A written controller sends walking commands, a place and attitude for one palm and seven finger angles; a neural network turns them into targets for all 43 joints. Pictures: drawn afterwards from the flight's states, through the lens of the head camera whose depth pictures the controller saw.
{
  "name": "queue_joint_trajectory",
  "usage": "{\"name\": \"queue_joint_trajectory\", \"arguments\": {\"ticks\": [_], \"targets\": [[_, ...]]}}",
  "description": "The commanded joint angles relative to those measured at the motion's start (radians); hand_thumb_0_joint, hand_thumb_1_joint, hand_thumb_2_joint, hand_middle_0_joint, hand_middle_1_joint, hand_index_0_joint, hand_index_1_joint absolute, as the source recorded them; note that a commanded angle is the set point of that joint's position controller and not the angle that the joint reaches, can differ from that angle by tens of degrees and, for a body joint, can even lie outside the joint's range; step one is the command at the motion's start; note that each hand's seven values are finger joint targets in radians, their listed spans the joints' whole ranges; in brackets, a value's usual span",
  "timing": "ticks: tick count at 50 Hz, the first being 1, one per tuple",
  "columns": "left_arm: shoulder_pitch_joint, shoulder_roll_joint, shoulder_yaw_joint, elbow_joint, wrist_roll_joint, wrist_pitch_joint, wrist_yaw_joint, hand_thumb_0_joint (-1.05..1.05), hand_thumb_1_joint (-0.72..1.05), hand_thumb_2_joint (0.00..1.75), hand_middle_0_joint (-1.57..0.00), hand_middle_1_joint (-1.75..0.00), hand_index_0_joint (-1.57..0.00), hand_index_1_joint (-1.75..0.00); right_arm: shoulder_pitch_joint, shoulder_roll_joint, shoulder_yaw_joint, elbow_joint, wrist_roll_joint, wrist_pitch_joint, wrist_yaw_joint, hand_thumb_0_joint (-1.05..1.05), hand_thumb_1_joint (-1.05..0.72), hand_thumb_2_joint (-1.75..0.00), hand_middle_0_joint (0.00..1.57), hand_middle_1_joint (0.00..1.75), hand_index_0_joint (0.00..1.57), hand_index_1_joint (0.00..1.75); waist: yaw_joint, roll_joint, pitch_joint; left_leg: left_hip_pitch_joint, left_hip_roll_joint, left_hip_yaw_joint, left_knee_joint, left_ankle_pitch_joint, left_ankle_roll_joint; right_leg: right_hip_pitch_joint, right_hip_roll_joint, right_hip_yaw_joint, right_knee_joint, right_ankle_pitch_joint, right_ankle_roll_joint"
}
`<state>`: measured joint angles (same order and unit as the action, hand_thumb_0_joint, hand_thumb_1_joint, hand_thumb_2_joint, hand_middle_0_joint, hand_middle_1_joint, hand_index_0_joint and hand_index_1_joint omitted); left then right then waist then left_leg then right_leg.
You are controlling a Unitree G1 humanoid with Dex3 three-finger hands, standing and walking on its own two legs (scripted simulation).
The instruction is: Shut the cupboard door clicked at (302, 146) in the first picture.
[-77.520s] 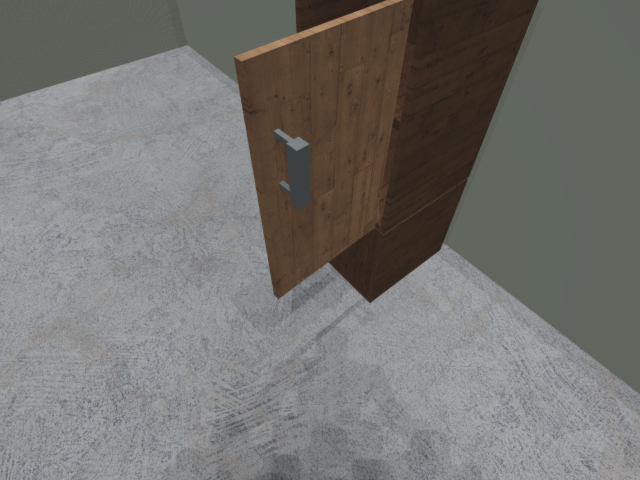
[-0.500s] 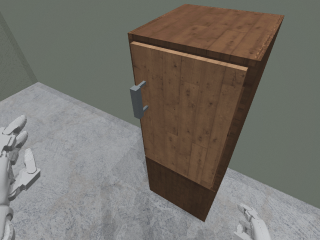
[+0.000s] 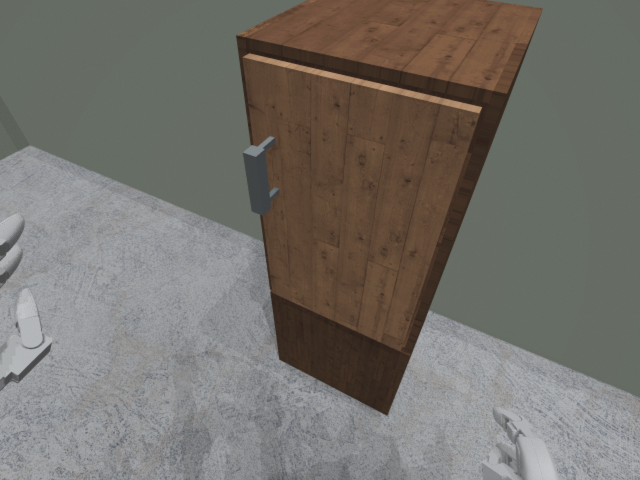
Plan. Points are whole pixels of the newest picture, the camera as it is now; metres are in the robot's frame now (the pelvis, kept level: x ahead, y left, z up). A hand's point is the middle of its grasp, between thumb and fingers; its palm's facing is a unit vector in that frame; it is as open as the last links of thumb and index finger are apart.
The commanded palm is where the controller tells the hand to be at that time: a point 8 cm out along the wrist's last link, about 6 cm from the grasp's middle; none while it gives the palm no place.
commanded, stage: step back with the hand held close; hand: left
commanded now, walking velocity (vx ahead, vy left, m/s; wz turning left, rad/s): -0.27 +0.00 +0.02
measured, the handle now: (265, 175) +0.59 +0.14 +0.07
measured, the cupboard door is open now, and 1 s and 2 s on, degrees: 0 0 0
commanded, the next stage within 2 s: stop stepping back and stand still in 0.98 s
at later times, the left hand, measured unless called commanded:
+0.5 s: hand out of the picture +0.13 +0.29 +0.17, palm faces +0.51 -0.72 -0.46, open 7.4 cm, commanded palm +0.06 +0.32 +0.18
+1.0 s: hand out of the picture +0.09 +0.26 +0.17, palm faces +0.37 -0.83 -0.42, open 7.4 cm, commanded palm +0.01 +0.30 +0.18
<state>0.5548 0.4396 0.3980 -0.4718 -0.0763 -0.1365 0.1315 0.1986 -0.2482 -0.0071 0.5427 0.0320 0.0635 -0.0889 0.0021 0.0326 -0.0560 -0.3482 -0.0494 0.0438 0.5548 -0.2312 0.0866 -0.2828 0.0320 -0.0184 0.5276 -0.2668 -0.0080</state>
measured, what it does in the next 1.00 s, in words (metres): walks backwards: right foot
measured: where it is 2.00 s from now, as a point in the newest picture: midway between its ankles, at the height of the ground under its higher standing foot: outside the picture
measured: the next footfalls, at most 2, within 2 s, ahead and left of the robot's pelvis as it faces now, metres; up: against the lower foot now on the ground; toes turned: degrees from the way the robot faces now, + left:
right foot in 0.94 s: -0.23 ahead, -0.12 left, +0.00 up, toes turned +2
left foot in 1.32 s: -0.15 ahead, +0.13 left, +0.00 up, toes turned +3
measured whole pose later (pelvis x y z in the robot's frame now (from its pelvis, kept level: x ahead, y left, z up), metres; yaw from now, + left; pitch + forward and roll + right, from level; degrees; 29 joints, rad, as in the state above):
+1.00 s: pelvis -0.14 +0.00 -0.01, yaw -2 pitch +7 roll -5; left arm 0.44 0.46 0.44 -0.56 -0.06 -0.27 0.12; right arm 0.06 -0.16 0.02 0.62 -0.02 -0.11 -0.02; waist 0.02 -0.01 -0.02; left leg -0.61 0.08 0.14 0.40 0.09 0.10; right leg -0.13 0.07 0.00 0.41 -0.41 0.01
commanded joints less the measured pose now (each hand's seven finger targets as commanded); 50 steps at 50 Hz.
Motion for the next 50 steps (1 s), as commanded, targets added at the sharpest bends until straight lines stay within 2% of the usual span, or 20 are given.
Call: {"name": "queue_joint_trajectory", "arguments": {"ticks": [1, 4, 7, 14, 15, 18, 19, 21, 24, 26, 28, 30, 32, 34, 36, 41, 44, 46, 49, 50], "targets": [[-0.044, 0.183, 0.147, -0.194, 0.008, -0.075, 0.024, 0.00, 0.90, 0.90, -0.20, -0.30, -0.20, -0.30, -0.097, -0.131, -0.041, -0.161, -0.006, -0.062, -0.012, 0.00, -0.90, -0.90, 0.20, 0.30, 0.20, 0.30, 0.004, 0.060, -0.054, -0.189, 0.197, -0.234, -0.205, -0.061, 0.005, 0.179, -0.065, 0.105, 0.012, 0.100, 0.005], [-0.061, 0.192, 0.169, -0.184, 0.022, -0.090, 0.025, 0.00, 0.90, 0.90, -0.20, -0.30, -0.20, -0.30, -0.088, -0.142, -0.047, -0.159, -0.011, -0.078, -0.014, 0.00, -0.90, -0.90, 0.20, 0.30, 0.20, 0.30, 0.004, 0.074, -0.033, -0.321, 0.208, -0.265, -0.252, -0.295, 0.024, 0.240, -0.049, 0.112, 0.040, 0.041, 0.007], [-0.086, 0.167, 0.152, -0.187, 0.036, -0.102, 0.027, 0.00, 0.90, 0.90, -0.20, -0.30, -0.20, -0.30, -0.074, -0.140, -0.046, -0.158, -0.013, -0.090, -0.009, 0.00, -0.90, -0.90, 0.20, 0.30, 0.20, 0.30, -0.003, 0.062, -0.018, -0.388, 0.209, -0.274, -0.253, -0.408, 0.033, 0.248, -0.052, 0.123, 0.057, -0.027, 0.002], [-0.119, 0.195, 0.188, -0.236, 0.059, -0.129, 0.031, 0.00, 0.90, 0.90, -0.20, -0.30, -0.20, -0.30, -0.066, -0.147, -0.053, -0.144, -0.026, -0.121, -0.004, 0.00, -0.90, -0.90, 0.20, 0.30, 0.20, 0.30, -0.002, 0.091, -0.024, -0.468, 0.230, -0.313, -0.283, -0.519, 0.037, 0.282, -0.016, 0.109, 0.133, -0.066, 0.000], [-0.124, 0.163, 0.163, -0.242, 0.059, -0.135, 0.029, 0.00, 0.90, 0.90, -0.20, -0.30, -0.20, -0.30, -0.064, -0.137, -0.049, -0.142, -0.027, -0.123, -0.002, 0.00, -0.90, -0.90, 0.20, 0.30, 0.20, 0.30, -0.006, 0.101, -0.014, -0.486, 0.234, -0.319, -0.284, -0.514, 0.038, 0.284, -0.013, 0.106, 0.150, -0.051, -0.002], [-0.113, 0.172, 0.182, -0.231, 0.060, -0.145, 0.028, 0.00, 0.90, 0.90, -0.20, -0.30, -0.20, -0.30, -0.061, -0.137, -0.054, -0.135, -0.027, -0.128, 0.004, 0.00, -0.90, -0.90, 0.20, 0.30, 0.20, 0.30, -0.005, 0.086, -0.013, -0.519, 0.242, -0.304, -0.254, -0.516, 0.042, 0.292, -0.013, 0.137, 0.172, -0.021, -0.009], [-0.100, 0.197, 0.209, -0.223, 0.060, -0.150, 0.029, 0.00, 0.90, 0.90, -0.20, -0.30, -0.20, -0.30, -0.064, -0.142, -0.057, -0.128, -0.031, -0.130, 0.005, 0.00, -0.90, -0.90, 0.20, 0.30, 0.20, 0.30, -0.004, 0.076, -0.017, -0.510, 0.242, -0.297, -0.239, -0.498, 0.039, 0.278, -0.020, 0.154, 0.162, -0.022, -0.012], [-0.105, 0.170, 0.188, -0.221, 0.056, -0.153, 0.028, 0.00, 0.90, 0.90, -0.20, -0.30, -0.20, -0.30, -0.059, -0.131, -0.055, -0.123, -0.030, -0.129, 0.010, 0.00, -0.90, -0.90, 0.20, 0.30, 0.20, 0.30, -0.007, 0.037, -0.015, -0.494, 0.228, -0.266, -0.187, -0.470, 0.026, 0.230, -0.051, 0.197, 0.138, -0.044, -0.027], [-0.126, 0.189, 0.197, -0.233, 0.059, -0.159, 0.035, 0.00, 0.90, 0.90, -0.20, -0.30, -0.20, -0.30, -0.055, -0.128, -0.060, -0.108, -0.033, -0.133, 0.017, 0.00, -0.90, -0.90, 0.20, 0.30, 0.20, 0.30, -0.011, -0.013, -0.018, -0.376, 0.184, -0.218, -0.079, -0.424, -0.006, 0.066, -0.115, 0.288, 0.025, -0.144, -0.059], [-0.141, 0.169, 0.158, -0.255, 0.053, -0.165, 0.040, 0.00, 0.90, 0.90, -0.20, -0.30, -0.20, -0.30, -0.055, -0.112, -0.052, -0.102, -0.031, -0.137, 0.023, 0.00, -0.90, -0.90, 0.20, 0.30, 0.20, 0.30, -0.020, -0.042, -0.023, -0.252, 0.159, -0.199, -0.024, -0.330, -0.027, -0.062, -0.157, 0.314, -0.038, -0.169, -0.075], [-0.122, 0.179, 0.164, -0.265, 0.050, -0.170, 0.049, 0.00, 0.90, 0.90, -0.20, -0.30, -0.20, -0.30, -0.054, -0.106, -0.050, -0.095, -0.029, -0.139, 0.023, 0.00, -0.90, -0.90, 0.20, 0.30, 0.20, 0.30, -0.023, -0.034, -0.053, -0.180, 0.157, -0.189, -0.027, -0.284, -0.029, -0.098, -0.149, 0.286, -0.049, -0.150, -0.065], [-0.108, 0.181, 0.177, -0.269, 0.051, -0.179, 0.051, 0.00, 0.90, 0.90, -0.20, -0.30, -0.20, -0.30, -0.065, -0.111, -0.050, -0.093, -0.028, -0.145, 0.017, 0.00, -0.90, -0.90, 0.20, 0.30, 0.20, 0.30, -0.021, 0.023, -0.065, -0.216, 0.199, -0.226, -0.121, -0.318, -0.013, -0.039, -0.087, 0.204, 0.023, -0.125, -0.037], [-0.104, 0.184, 0.209, -0.264, 0.052, -0.190, 0.046, 0.00, 0.90, 0.90, -0.20, -0.30, -0.20, -0.30, -0.084, -0.131, -0.057, -0.099, -0.030, -0.161, 0.008, 0.00, -0.90, -0.90, 0.20, 0.30, 0.20, 0.30, -0.009, 0.145, -0.073, -0.405, 0.323, -0.343, -0.319, -0.475, 0.037, 0.167, 0.027, 0.090, 0.246, -0.042, 0.007], [-0.113, 0.208, 0.235, -0.252, 0.048, -0.190, 0.033, 0.00, 0.90, 0.90, -0.20, -0.30, -0.20, -0.30, -0.086, -0.129, -0.066, -0.094, -0.038, -0.174, 0.007, 0.00, -0.90, -0.90, 0.20, 0.30, 0.20, 0.30, -0.005, 0.157, -0.083, -0.435, 0.390, -0.386, -0.388, -0.492, 0.051, 0.216, 0.061, 0.065, 0.364, -0.087, 0.018], [-0.094, 0.176, 0.210, -0.252, 0.039, -0.192, 0.020, 0.00, 0.90, 0.90, -0.20, -0.30, -0.20, -0.30, -0.079, -0.117, -0.065, -0.089, -0.045, -0.188, 0.016, 0.00, -0.90, -0.90, 0.20, 0.30, 0.20, 0.30, -0.002, 0.127, -0.083, -0.355, 0.381, -0.356, -0.383, -0.415, 0.038, 0.165, 0.063, 0.053, 0.370, -0.161, 0.013], [-0.104, 0.139, 0.126, -0.273, 0.007, -0.199, 0.007, 0.00, 0.90, 0.90, -0.20, -0.30, -0.20, -0.30, -0.067, -0.098, -0.045, -0.039, -0.045, -0.221, 0.037, 0.00, -0.90, -0.90, 0.20, 0.30, 0.20, 0.30, 0.004, 0.138, -0.144, 0.048, 0.324, -0.259, -0.353, -0.081, -0.052, 0.018, 0.051, 0.017, 0.009, -0.238, 0.001], [-0.094, 0.167, 0.138, -0.270, 0.013, -0.203, 0.010, 0.00, 0.90, 0.90, -0.20, -0.30, -0.20, -0.30, -0.052, -0.103, -0.051, 0.001, -0.050, -0.216, 0.048, 0.00, -0.90, -0.90, 0.20, 0.30, 0.20, 0.30, 0.013, 0.163, -0.255, 0.240, 0.289, -0.185, -0.231, 0.309, -0.110, 0.024, 0.026, 0.038, -0.178, -0.097, -0.015], [-0.132, 0.185, 0.142, -0.313, 0.009, -0.211, 0.005, 0.00, 0.90, 0.90, -0.20, -0.30, -0.20, -0.30, -0.072, -0.108, -0.052, -0.007, -0.045, -0.216, 0.050, 0.00, -0.90, -0.90, 0.20, 0.30, 0.20, 0.30, 0.013, 0.167, -0.327, 0.363, 0.267, -0.133, -0.183, 0.504, -0.109, 0.004, 0.041, 0.014, -0.162, -0.030, 0.000], [-0.048, 0.248, 0.230, -0.352, -0.009, -0.201, 0.000, 0.00, 0.90, 0.90, -0.20, -0.30, -0.20, -0.30, -0.080, -0.100, -0.060, -0.034, -0.046, -0.210, 0.053, 0.00, -0.90, -0.90, 0.20, 0.30, 0.20, 0.30, 0.023, 0.177, -0.431, 0.430, 0.263, -0.125, -0.172, 0.591, -0.102, 0.028, 0.053, -0.009, -0.132, -0.027, 0.011], [-0.037, 0.223, 0.207, -0.370, -0.020, -0.194, -0.011, 0.00, 0.90, 0.90, -0.20, -0.30, -0.20, -0.30, -0.081, -0.083, -0.058, -0.053, -0.032, -0.205, 0.056, 0.00, -0.90, -0.90, 0.20, 0.30, 0.20, 0.30, 0.009, 0.137, -0.437, 0.445, 0.245, -0.086, -0.153, 0.571, -0.104, 0.020, 0.048, -0.025, -0.115, 0.001, 0.013]]}}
